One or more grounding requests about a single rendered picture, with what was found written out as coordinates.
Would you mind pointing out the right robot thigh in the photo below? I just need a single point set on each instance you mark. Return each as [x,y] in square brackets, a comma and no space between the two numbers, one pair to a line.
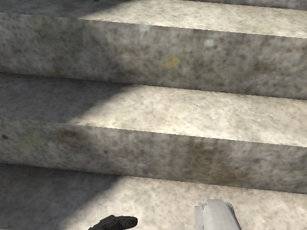
[214,214]

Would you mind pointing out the left robot hand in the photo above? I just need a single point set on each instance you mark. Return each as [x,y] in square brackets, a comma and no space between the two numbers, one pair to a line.
[115,223]

